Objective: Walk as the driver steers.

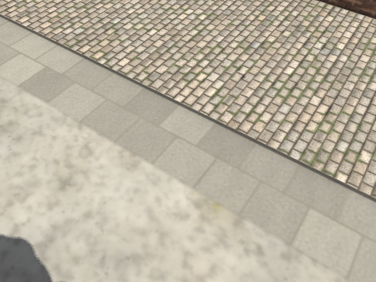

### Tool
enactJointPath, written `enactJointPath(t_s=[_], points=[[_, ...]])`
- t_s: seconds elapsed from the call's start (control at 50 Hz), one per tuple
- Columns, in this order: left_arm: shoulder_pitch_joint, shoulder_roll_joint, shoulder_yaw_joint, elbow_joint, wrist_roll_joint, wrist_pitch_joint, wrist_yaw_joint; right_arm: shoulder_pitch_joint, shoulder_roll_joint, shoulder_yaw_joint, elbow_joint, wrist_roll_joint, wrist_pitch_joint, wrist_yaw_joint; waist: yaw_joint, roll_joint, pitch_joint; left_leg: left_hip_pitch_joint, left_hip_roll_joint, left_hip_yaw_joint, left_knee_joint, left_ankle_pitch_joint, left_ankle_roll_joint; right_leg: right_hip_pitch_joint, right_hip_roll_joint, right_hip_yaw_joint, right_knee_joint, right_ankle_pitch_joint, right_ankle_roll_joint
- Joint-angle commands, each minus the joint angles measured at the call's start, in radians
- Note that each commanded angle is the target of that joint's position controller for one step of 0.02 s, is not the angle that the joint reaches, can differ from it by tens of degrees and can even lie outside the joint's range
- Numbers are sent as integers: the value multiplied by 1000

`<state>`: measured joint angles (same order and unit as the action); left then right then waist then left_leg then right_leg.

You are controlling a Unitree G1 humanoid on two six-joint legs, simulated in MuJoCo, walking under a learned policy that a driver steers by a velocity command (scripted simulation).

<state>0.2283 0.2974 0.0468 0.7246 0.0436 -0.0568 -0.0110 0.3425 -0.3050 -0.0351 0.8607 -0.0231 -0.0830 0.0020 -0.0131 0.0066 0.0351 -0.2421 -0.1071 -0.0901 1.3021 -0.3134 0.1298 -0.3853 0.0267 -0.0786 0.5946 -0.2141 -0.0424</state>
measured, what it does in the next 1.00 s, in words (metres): walks ahead, turning left: left foot, then right foot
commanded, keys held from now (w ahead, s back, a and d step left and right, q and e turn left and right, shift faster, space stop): w+shift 0.04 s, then w+q+shift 0.96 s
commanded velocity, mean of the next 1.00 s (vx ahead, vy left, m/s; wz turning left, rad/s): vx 1.00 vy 0.00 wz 0.76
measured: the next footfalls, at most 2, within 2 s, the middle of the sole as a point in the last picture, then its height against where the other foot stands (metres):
left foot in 0.34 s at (164, 266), level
right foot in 0.76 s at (168, 159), level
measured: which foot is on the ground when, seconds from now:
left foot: up 0.00-0.32, down 0.34-0.76, up 0.78-1.00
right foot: down 0.00-0.36, up 0.38-0.74, down 0.76-1.00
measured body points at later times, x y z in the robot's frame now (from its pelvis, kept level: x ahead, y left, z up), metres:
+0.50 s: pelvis +0.49 +0.07 +0.01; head +0.52 +0.07 +0.45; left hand +0.57 +0.35 -0.09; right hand +0.61 -0.21 -0.12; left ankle +0.49 +0.09 -0.72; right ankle +0.46 -0.11 -0.61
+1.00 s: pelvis +0.94 +0.20 +0.01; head +0.95 +0.21 +0.46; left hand +0.74 +0.42 -0.11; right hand +1.29 +0.16 -0.06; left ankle +0.90 +0.30 -0.61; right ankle +0.96 +0.06 -0.72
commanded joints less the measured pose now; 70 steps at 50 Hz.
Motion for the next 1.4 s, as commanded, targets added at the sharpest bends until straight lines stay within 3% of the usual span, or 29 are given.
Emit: enactJointPath(t_s=[0.02, 0.22, 0.28, 0.32, 0.34, 0.36, 0.38, 0.4, 0.44, 0.48, 0.56, 0.66, 0.72, 0.74, 0.76, 0.78, 0.8, 0.84, 0.96, 1.04, 1.1, 1.16, 1.2, 1.22, 1.24, 1.26, 1.3, 1.34, 1.4], points=[[170, 56, 21, 40, 2, -19, -2, -103, -41, 7, -135, -19, -5, 24, 35, -15, -25, -431, 112, -55, 52, 28, -11, 301, -285, 480, -357, -175, -181], [238, 103, 13, 128, -39, -90, -10, -416, 13, 49, -243, -1, 15, 84, 32, -36, 111, -299, 123, 187, -604, 479, 16, 250, -199, -100, -622, 558, -45], [264, 172, 24, 130, -24, -61, 22, -325, -38, 31, -205, -7, 16, 69, -27, -130, -7, -217, 4, 269, -626, 329, 58, 495, -225, -147, -368, 1226, 2], [189, 220, 39, 104, -5, -18, 47, 15, -108, -6, -105, 7, 15, 52, -192, -165, -184, 95, -46, 239, -645, 218, 100, 484, -246, -146, 93, 1359, 9], [150, 226, 42, 86, -2, -7, 51, 204, -149, -37, -47, 5, 22, 36, -272, -123, -245, 323, -22, 163, -742, 207, 128, 347, -221, -154, 418, 1168, 12], [120, 135, 29, 56, 10, -20, 36, 165, -215, -73, -45, 27, 47, 8, -182, 131, -221, 505, 121, -89, -710, 178, 138, 24, -58, -118, 773, 91, 38], [209, 88, 3, -61, -40, -33, 14, 104, -323, -93, -92, -4, 61, 10, -66, 293, -403, 813, 376, -680, -863, 136, 410, -395, 44, 63, 1100, -305, 87], [85, 115, -7, -66, -29, -51, 20, 127, -268, -96, -101, -7, 64, -5, -122, 28, -363, 779, 355, -720, -978, 79, 371, -496, -21, 154, 1053, -214, 59], [-15, 90, -19, -80, -10, -58, 19, 89, -177, -82, -40, 15, 43, -18, -34, -97, -84, 407, 263, -513, -1038, 158, 269, -424, -112, 159, 788, -182, 51], [4, 89, -25, -70, 30, -14, 13, 32, -125, -58, -50, 23, 20, -27, 44, -91, -10, 156, 183, -383, -1056, 268, 234, -297, -144, 150, 689, -211, 80], [-200, 55, -47, -179, 15, 9, -9, 16, -140, -61, -78, 19, -6, -11, 25, -26, 72, -120, 95, -305, -1153, 326, 218, -196, -147, 78, 364, -43, 127], [-277, 61, -50, -217, -18, 0, -4, 70, -180, -85, -71, 30, -7, 4, -45, 20, 16, -15, 96, -297, -1098, 642, 120, 12, -61, 63, 51, 288, 86], [-63, 157, -5, -172, -23, -13, 19, 46, -243, -97, -74, 23, 1, -7, 69, 19, -142, 122, 100, -313, -732, 912, 38, 282, -1, 103, -48, 149, 60], [139, 198, 19, -121, -27, -14, 35, -18, -255, -98, -89, 20, -3, -2, 192, 15, -227, 37, 70, -295, -504, 861, 15, 501, -33, 105, -44, 108, 53], [332, 266, 46, -80, -4, -16, 54, -36, -130, -67, -120, 17, -14, -1, 239, -98, -343, -129, 10, -219, -154, 411, 1, 733, -229, 286, -22, -158, 32], [248, 327, 56, -102, 11, -10, 45, 97, -32, -34, -184, 67, -12, -4, 89, -463, -500, -359, -74, -102, 99, -166, -31, 872, -527, 839, -228, -250, -54], [122, 258, 63, -134, 4, 3, 35, 69, -107, -32, -151, 26, 3, -21, 72, -317, -397, -448, 28, -45, 189, -59, -24, 716, -503, 911, -282, -416, -85], [54, 94, 22, -126, 11, 5, 22, -74, -121, -39, -143, -7, 27, -3, 74, -36, -130, -487, 109, -1, 170, 61, -31, 439, -406, 589, -289, -289, -73], [159, 40, 3, 6, -21, -47, -3, -227, -2, -1, -252, -5, 89, 56, -10, -101, 5, -582, 187, 7, 122, 120, -31, 267, -355, 118, -341, 297, -5], [148, 49, -1, 41, -16, -62, 2, -363, -12, 17, -293, -1, 97, 72, -27, -46, 74, -509, 166, 130, -193, 323, -11, 225, -264, -147, -400, 453, 39], [215, 124, 17, 70, -13, -52, 13, -456, -11, 28, -316, -2, 82, 88, -4, -42, 102, -386, 110, 275, -460, 291, 35, 340, -265, -231, -382, 901, 57], [210, 238, 45, 62, -11, -20, 38, -222, -70, -4, -254, 11, 73, 71, -123, -148, -40, -126, 15, 282, -514, 152, 93, 443, -315, -229, -52, 1463, 54], [148, 211, 53, 37, -5, 16, 22, 126, -168, -70, -138, 14, 55, 24, -254, -84, -164, 353, -8, 161, -639, 140, 154, 185, -286, -185, 471, 975, 41], [112, 74, 23, 0, 17, 25, -3, 81, -233, -95, -125, 33, 64, -1, -159, 127, -83, 441, 125, -44, -610, 132, 195, -145, -100, -173, 845, -151, 57], [86, 76, 19, -145, -2, 10, 2, 48, -327, -116, -175, 9, 91, 2, -89, 179, -219, 649, 279, -533, -793, 119, 378, -452, 10, -21, 1075, -306, 107], [12, 109, 10, -180, -2, -20, 1, 71, -314, -120, -192, 8, 102, -4, -111, 52, -224, 626, 315, -636, -953, -42, 373, -530, -39, 98, 1022, -235, 99], [-1, 113, 5, -166, -8, -38, 0, 15, -214, -98, -174, 11, 85, -13, -19, -67, -12, 328, 284, -559, -1058, 0, 313, -470, -107, 110, 829, -201, 100], [54, 99, 2, -141, 26, 0, -3, -50, -149, -70, -191, 15, 46, -26, 69, -91, 15, 90, 219, -433, -1052, 125, 285, -312, -150, 135, 686, -243, 128], [-62, 54, -17, -192, 22, 33, -7, -97, -136, -61, -199, 8, 3, -24, 73, -65, 66, -175, 125, -329, -1109, 85, 243, -163, -179, 108, 394, -149, 151]])
Over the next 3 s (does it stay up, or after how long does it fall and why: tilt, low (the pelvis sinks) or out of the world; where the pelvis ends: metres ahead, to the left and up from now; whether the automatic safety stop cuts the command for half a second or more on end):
stays up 0.79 1.81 0.00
